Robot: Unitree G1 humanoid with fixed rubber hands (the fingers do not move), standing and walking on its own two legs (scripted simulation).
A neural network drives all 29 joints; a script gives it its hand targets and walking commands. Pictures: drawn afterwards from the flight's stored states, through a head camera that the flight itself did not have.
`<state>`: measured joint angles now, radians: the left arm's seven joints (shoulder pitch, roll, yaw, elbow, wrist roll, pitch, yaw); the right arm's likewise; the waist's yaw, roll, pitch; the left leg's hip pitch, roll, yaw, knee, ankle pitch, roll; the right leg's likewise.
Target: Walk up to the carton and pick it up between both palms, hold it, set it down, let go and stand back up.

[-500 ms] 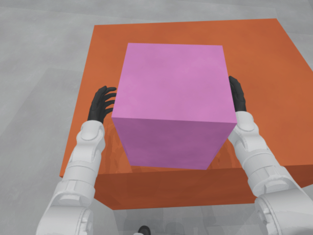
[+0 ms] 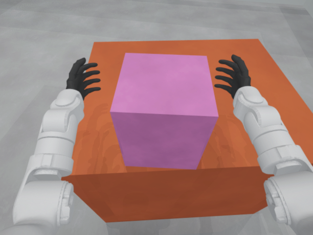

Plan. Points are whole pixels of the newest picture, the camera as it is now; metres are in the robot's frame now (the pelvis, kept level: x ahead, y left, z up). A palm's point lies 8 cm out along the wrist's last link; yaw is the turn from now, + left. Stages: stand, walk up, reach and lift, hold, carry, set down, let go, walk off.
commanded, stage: set down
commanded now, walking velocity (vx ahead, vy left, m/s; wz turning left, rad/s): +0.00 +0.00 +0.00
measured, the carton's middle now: (162, 114) +0.43 +0.04 +0.06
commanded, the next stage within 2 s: none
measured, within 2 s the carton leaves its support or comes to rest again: neither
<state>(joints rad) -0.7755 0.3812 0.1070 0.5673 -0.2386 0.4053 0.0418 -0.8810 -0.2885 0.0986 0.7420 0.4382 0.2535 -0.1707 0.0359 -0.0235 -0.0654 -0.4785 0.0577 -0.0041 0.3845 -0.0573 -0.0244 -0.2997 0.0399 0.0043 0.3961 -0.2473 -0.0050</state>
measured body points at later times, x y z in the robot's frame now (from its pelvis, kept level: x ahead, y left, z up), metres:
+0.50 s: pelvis -0.01 +0.01 +0.00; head +0.03 +0.03 +0.45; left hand +0.39 +0.26 +0.16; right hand +0.43 -0.14 +0.17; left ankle +0.08 +0.13 -0.74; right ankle -0.04 -0.12 -0.74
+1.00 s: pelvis -0.02 +0.01 +0.00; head +0.01 +0.03 +0.45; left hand +0.32 +0.25 +0.10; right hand +0.36 -0.14 +0.11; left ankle +0.07 +0.13 -0.74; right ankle -0.04 -0.12 -0.74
